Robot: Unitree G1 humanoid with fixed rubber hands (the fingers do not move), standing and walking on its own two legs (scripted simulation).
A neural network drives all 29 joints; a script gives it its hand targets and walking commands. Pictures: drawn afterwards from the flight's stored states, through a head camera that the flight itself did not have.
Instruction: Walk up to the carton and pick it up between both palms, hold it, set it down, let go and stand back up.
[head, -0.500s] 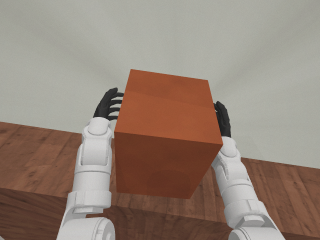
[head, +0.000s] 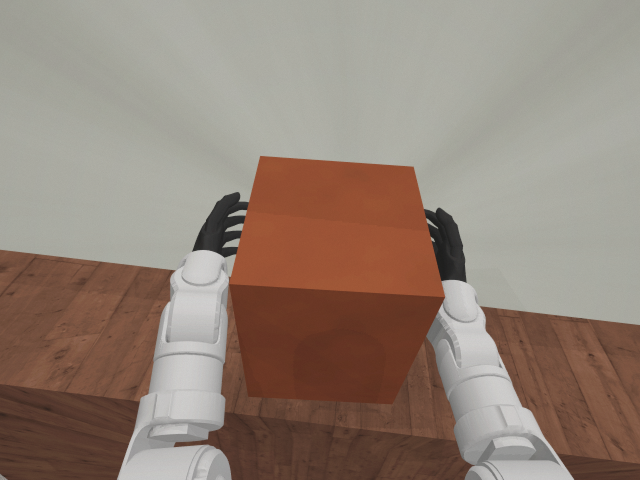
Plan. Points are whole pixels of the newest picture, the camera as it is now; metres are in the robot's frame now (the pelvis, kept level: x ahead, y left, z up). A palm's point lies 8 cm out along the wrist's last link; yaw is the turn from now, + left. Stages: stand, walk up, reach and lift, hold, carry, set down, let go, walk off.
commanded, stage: set down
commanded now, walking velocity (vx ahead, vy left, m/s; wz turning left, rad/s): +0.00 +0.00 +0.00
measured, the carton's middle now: (328, 284) +0.37 -0.03 +0.09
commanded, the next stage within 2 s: none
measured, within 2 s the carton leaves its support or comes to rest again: rests again in 1.86 s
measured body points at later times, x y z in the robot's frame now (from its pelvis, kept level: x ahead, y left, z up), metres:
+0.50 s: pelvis +0.01 +0.00 +0.00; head -0.01 +0.02 +0.45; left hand +0.41 +0.09 +0.11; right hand +0.37 -0.20 +0.11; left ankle +0.00 +0.12 -0.75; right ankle +0.01 -0.13 -0.75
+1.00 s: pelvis +0.01 +0.00 +0.00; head +0.01 +0.02 +0.45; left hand +0.42 +0.08 +0.09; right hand +0.37 -0.21 +0.09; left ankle +0.00 +0.12 -0.75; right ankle +0.01 -0.13 -0.75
